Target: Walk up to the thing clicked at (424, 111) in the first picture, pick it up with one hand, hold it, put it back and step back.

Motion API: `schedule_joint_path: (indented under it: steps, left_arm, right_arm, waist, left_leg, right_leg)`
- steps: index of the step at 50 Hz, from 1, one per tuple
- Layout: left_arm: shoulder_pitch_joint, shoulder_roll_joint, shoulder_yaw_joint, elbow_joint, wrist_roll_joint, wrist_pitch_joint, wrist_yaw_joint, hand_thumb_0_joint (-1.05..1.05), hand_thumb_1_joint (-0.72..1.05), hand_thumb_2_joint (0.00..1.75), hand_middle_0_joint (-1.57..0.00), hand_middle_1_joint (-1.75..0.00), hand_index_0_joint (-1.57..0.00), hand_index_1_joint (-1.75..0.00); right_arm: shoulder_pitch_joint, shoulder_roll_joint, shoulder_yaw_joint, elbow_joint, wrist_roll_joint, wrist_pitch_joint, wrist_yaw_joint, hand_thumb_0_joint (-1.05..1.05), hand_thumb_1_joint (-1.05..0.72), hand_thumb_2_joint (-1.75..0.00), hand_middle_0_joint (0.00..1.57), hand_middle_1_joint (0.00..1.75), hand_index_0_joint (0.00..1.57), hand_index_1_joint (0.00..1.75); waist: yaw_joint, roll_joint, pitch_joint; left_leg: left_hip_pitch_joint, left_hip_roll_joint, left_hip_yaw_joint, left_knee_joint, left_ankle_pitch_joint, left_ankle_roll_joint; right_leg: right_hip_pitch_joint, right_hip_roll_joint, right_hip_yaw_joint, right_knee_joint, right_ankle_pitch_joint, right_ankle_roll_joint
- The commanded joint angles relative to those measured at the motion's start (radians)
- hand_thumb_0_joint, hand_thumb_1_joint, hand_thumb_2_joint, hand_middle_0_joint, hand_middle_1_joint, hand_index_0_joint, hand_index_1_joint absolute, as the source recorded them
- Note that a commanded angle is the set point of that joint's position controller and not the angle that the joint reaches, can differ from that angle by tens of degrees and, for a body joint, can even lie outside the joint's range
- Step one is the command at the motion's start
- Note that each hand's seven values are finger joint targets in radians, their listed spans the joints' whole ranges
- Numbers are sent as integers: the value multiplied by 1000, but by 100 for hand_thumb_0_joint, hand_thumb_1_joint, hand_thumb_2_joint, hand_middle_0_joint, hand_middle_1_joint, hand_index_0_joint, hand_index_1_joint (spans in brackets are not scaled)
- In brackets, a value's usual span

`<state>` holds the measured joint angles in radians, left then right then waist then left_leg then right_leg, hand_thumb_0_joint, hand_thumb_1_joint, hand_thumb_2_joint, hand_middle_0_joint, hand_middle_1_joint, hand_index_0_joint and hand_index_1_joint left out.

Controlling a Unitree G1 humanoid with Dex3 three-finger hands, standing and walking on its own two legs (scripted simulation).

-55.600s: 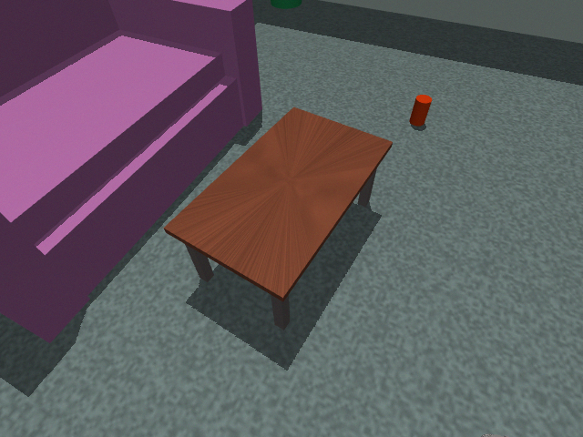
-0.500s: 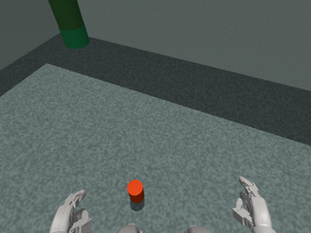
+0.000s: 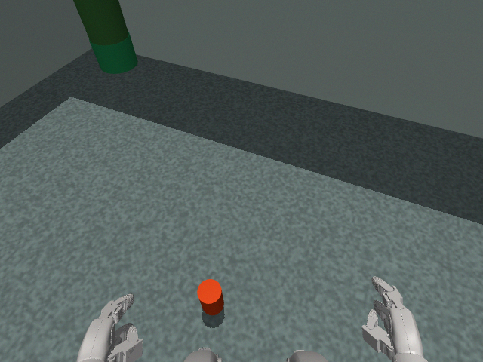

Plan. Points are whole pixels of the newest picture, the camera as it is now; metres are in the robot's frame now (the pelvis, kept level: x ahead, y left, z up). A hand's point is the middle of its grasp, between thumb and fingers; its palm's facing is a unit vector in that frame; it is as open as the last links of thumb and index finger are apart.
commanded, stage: stand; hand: left
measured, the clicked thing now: (211, 297) +0.41 +0.12 -0.64
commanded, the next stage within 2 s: none
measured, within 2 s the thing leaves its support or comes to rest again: neither
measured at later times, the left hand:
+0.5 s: hand out of the picture +0.11 +0.25 -0.11, palm faces +0.02 -0.94 -0.34, open 7.4 cm
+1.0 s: hand out of the picture +0.02 +0.25 -0.10, palm faces +0.05 -0.94 -0.33, open 7.4 cm
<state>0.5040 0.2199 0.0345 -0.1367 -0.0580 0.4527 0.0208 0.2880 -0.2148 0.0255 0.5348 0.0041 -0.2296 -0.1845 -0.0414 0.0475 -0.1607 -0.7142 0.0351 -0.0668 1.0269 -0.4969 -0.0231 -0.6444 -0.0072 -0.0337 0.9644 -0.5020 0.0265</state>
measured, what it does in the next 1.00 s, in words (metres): rises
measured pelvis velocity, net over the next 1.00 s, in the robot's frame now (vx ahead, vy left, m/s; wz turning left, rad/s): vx -0.01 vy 0.01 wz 0.00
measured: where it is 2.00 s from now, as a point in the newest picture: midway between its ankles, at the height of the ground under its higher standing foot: outside the picture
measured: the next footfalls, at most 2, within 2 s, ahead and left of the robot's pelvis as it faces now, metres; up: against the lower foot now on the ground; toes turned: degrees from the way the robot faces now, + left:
none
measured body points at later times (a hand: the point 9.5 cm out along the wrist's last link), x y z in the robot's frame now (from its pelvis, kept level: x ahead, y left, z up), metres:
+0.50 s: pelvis -0.01 +0.01 +0.03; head +0.02 +0.02 +0.48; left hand +0.11 +0.29 -0.09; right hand +0.11 -0.28 -0.08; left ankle +0.01 +0.13 -0.68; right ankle -0.01 -0.14 -0.68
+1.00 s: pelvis -0.01 +0.01 +0.06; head -0.02 +0.01 +0.51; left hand +0.02 +0.30 -0.08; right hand +0.06 -0.26 -0.08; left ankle +0.01 +0.13 -0.68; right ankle -0.01 -0.14 -0.68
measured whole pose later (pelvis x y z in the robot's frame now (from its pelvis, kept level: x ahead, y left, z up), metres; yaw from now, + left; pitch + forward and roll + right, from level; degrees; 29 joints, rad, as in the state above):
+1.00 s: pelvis -0.01 +0.01 +0.06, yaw +0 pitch -5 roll +0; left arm 0.20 0.29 0.04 1.10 0.03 0.01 0.03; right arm 0.16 -0.27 -0.04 1.07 -0.03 -0.01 -0.02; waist 0.02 0.00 0.06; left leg -0.15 -0.01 -0.02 0.44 -0.21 0.01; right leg -0.11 -0.06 -0.01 0.43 -0.24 0.05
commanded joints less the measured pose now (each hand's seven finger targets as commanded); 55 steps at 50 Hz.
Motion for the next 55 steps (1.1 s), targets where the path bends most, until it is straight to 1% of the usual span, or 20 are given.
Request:
schedule_joint_path:
  steps: [1, 3, 6, 7, 10, 11, 12, 13, 15, 16, 18, 22, 26, 32, 34, 35, 40, 43, 47, 55]
  left_arm:
    - [-18, 112, 62, -209, 13, -53, 4, 0, 90, 90, -20, -30, -20, -30]
    - [-6, 101, 53, -159, 12, -46, 3, 0, 90, 90, -20, -30, -20, -30]
    - [-39, 117, 70, -212, 9, -52, 5, 0, 90, 90, -20, -30, -20, -30]
    - [8, 102, 64, -149, 10, -46, 4, 0, 90, 90, -20, -30, -20, -30]
    - [-17, 108, 60, -188, 8, -49, 3, 0, 90, 90, -20, -30, -20, -30]
    - [-284, 211, 60, 162, 127, -263, 45, 0, 90, 90, -20, -30, -20, -30]
    - [-207, 237, 81, 329, 145, -333, 45, 0, 90, 90, -20, -30, -20, -30]
    - [-197, 244, 69, 368, 138, -366, 36, 0, 90, 90, -20, -30, -20, -30]
    - [-231, 253, 53, 451, 132, -405, 28, 0, 90, 90, -20, -30, -20, -30]
    - [-251, 238, 55, 497, 122, -404, 24, 0, 90, 90, -20, -30, -20, -30]
    - [-272, 236, 57, 578, 108, -417, 22, 0, 90, 90, -20, -30, -20, -30]
    - [-314, 236, 61, 723, 107, -442, 23, 0, 90, 90, -20, -30, -20, -30]
    - [-309, 224, 60, 849, 97, -455, 24, 0, 90, 90, -20, -30, -20, -30]
    - [-297, 214, 51, 996, 88, -453, 23, 0, 90, 90, -20, -30, -20, -30]
    - [-280, 227, 51, 1040, 88, -461, 22, 0, 90, 90, -20, -30, -20, -30]
    - [-295, 238, 52, 1055, 87, -462, 22, 0, 90, 90, -20, -30, -20, -30]
    - [-311, 231, 44, 1121, 87, -461, 21, 0, 90, 90, -20, -30, -20, -30]
    - [-313, 231, 40, 1152, 91, -459, 18, 0, 90, 90, -20, -30, -20, -30]
    - [-319, 243, 39, 1178, 90, -467, 15, 0, 90, 90, -20, -30, -20, -30]
    - [-337, 258, 37, 1209, 88, -473, 12, 0, 90, 90, -20, -30, -20, -30]
  right_arm:
    - [-61, -127, -59, -159, 1, -55, -5, 0, -90, -90, 20, 30, 20, 30]
    - [-58, -124, -53, -145, 2, -52, -5, 0, -90, -90, 20, 30, 20, 30]
    - [-77, -126, -57, -170, 3, -53, -5, 0, -90, -90, 20, 30, 20, 30]
    - [-58, -125, -57, -153, 3, -51, -5, 0, -90, -90, 20, 30, 20, 30]
    - [-68, -126, -56, -161, 6, -50, -3, 0, -90, -90, 20, 30, 20, 30]
    - [-145, -252, -94, 79, -114, 51, 56, 0, -90, -90, 20, 30, 20, 30]
    - [-116, -263, -108, 76, -111, 85, 90, 0, -90, -90, 20, 30, 20, 30]
    - [-113, -259, -112, 63, -125, 103, 105, 0, -90, -90, 20, 30, 20, 30]
    - [-95, -240, -115, 113, -85, 114, 140, 0, -90, -90, 20, 30, 20, 30]
    - [-99, -229, -110, 134, -66, 119, 159, 0, -90, -90, 20, 30, 20, 30]
    - [-123, -229, -116, 158, -52, 127, 175, 0, -90, -90, 20, 30, 20, 30]
    - [-131, -234, -124, 225, -58, 154, 178, 0, -90, -90, 20, 30, 20, 30]
    - [-123, -244, -127, 282, -56, 166, 171, 0, -90, -90, 20, 30, 20, 30]
    - [-135, -271, -124, 358, -51, 177, 156, 0, -90, -90, 20, 30, 20, 30]
    - [-141, -266, -121, 382, -45, 179, 153, 0, -90, -90, 20, 30, 20, 30]
    - [-118, -266, -120, 396, -42, 180, 150, 0, -90, -90, 20, 30, 20, 30]
    - [-137, -270, -115, 440, -35, 189, 148, 0, -90, -90, 20, 30, 20, 30]
    - [-145, -272, -114, 458, -33, 194, 150, 0, -90, -90, 20, 30, 20, 30]
    - [-146, -263, -110, 481, -30, 196, 156, 0, -90, -90, 20, 30, 20, 30]
    - [-167, -262, -104, 504, -30, 207, 166, 0, -90, -90, 20, 30, 20, 30]
  waist:
    - [5, 10, -116]
    - [-1, -3, -66]
    - [7, 12, -84]
    - [0, -23, -78]
    - [3, 12, -66]
    - [89, -94, 143]
    - [68, -153, 43]
    - [53, -162, 44]
    - [54, -97, 9]
    - [65, -107, 20]
    - [71, -113, 18]
    - [65, -73, 62]
    - [71, -21, 75]
    - [73, 62, 134]
    - [77, 14, 127]
    - [62, -8, 133]
    - [63, -6, 172]
    - [59, -16, 215]
    - [54, -38, 204]
    - [52, -66, 243]
  left_leg:
    - [147, -23, 29, -152, 316, 26]
    - [129, -23, 29, -157, 288, 29]
    - [124, -24, 27, -166, 247, 28]
    - [127, -24, 29, -163, 250, 31]
    - [123, -23, 31, -172, 228, 27]
    - [124, -2, -4, -220, 381, 73]
    - [188, -10, 31, -201, 385, 80]
    - [224, -16, 20, -197, 363, 86]
    - [280, -20, 11, -232, 350, 90]
    - [299, -26, 20, -250, 325, 88]
    - [344, -19, 10, -263, 378, 88]
    - [384, -8, -14, -332, 323, 97]
    - [417, 31, -63, -408, 392, 101]
    - [467, 84, -135, -585, 357, 103]
    - [507, 70, -100, -558, 470, 88]
    - [525, 62, -80, -567, 486, 77]
    - [539, 67, -84, -651, 404, 69]
    - [527, 62, -85, -705, 287, 62]
    - [551, 56, -70, -709, 299, 59]
    - [538, 51, -60, -726, 239, 52]
  right_leg:
    - [61, 23, -32, -149, 302, -20]
    - [43, 24, -35, -156, 277, -18]
    - [43, 25, -36, -162, 237, -20]
    - [47, 25, -36, -163, 242, -17]
    - [31, 26, -36, -161, 218, -22]
    - [227, -60, 59, -220, 203, -76]
    - [251, -87, 128, -233, 227, -112]
    - [203, -82, 167, -259, 243, -123]
    - [269, -103, 167, -239, 309, -112]
    - [260, -102, 148, -252, 271, -103]
    - [262, -94, 134, -278, 310, -87]
    - [277, -91, 120, -329, 268, -63]
    - [352, -74, 78, -332, 326, -50]
    - [406, -55, 48, -403, 284, -36]
    - [455, -79, 64, -464, 378, -41]
    - [460, -81, 70, -475, 393, -44]
    - [502, -85, 61, -553, 352, -32]
    - [495, -85, 61, -588, 300, -31]
    - [512, -100, 72, -623, 309, -31]
    - [493, -109, 90, -677, 211, -29]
